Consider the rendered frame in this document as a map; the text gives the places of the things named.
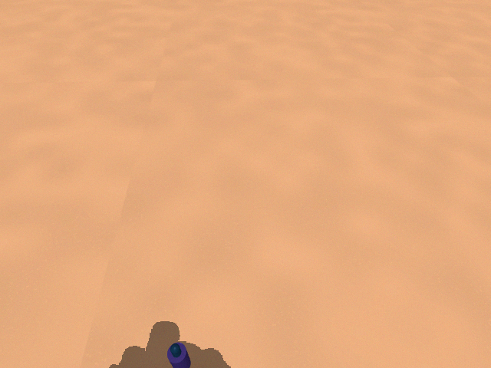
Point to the bottle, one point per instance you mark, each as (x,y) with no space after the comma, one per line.
(178,356)

